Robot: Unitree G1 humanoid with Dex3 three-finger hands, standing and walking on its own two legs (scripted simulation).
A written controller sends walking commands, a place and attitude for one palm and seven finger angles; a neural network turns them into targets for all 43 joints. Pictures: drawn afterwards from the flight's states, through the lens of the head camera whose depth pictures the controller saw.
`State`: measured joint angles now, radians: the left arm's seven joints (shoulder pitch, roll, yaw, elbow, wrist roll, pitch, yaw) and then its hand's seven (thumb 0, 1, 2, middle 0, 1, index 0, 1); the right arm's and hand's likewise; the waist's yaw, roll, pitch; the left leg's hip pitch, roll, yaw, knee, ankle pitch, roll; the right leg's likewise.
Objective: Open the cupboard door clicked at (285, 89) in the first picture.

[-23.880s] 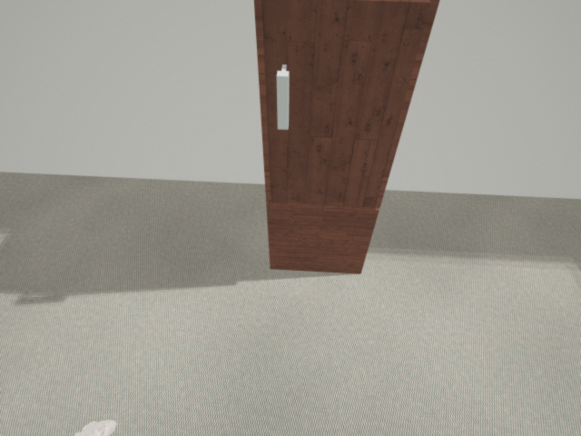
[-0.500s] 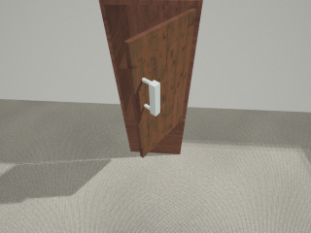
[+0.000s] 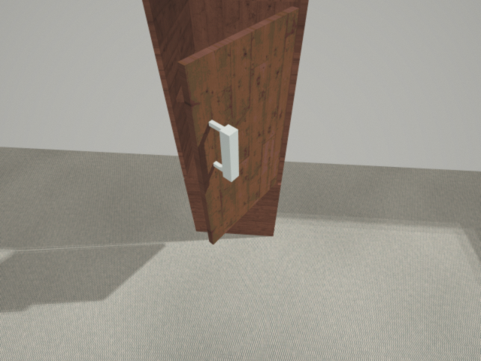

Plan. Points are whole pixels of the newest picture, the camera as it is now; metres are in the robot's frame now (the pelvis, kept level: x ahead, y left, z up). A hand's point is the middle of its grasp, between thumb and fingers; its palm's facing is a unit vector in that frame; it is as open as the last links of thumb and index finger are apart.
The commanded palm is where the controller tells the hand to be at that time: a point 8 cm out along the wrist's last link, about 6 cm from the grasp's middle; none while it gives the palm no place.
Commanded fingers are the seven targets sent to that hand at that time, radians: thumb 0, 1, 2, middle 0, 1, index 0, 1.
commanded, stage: look to check the result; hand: left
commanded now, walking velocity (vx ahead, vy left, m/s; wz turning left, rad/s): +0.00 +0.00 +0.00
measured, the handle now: (222, 150) +0.52 +0.07 +0.04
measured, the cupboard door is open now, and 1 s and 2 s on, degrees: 54 54 54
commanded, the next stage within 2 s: walk to a spot facing it in 0.34 s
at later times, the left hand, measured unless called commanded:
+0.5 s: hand out of the picture -0.01 +0.14 -0.18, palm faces +0.07 -0.98 -0.19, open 7.4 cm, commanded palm none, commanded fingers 0.00 0.90 0.90 -0.20 -0.30 -0.20 -0.30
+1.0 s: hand out of the picture +0.10 +0.21 -0.17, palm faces -0.14 -0.96 -0.24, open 7.4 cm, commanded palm none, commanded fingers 0.00 0.90 0.90 -0.20 -0.30 -0.20 -0.30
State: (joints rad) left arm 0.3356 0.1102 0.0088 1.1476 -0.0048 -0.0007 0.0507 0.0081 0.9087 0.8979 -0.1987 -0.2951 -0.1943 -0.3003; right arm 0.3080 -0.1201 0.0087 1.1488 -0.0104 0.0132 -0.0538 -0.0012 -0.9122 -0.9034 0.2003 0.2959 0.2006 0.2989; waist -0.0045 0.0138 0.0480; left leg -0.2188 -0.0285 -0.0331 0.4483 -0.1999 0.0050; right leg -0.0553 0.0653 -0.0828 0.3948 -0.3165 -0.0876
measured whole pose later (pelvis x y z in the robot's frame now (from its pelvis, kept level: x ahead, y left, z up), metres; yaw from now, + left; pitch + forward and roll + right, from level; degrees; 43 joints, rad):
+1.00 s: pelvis +0.01 +0.01 +0.00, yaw -13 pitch +0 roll +0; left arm 0.18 0.23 0.10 0.99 0.02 0.07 -0.01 0.01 0.91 0.90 -0.20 -0.29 -0.19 -0.30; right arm 0.22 -0.17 -0.02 0.99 -0.03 0.00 -0.06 0.00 -0.91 -0.90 0.20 0.30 0.20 0.30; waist 0.02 -0.01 0.10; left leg -0.23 0.08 0.17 0.50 -0.27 0.01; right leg -0.44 -0.01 0.00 1.06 -0.45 0.02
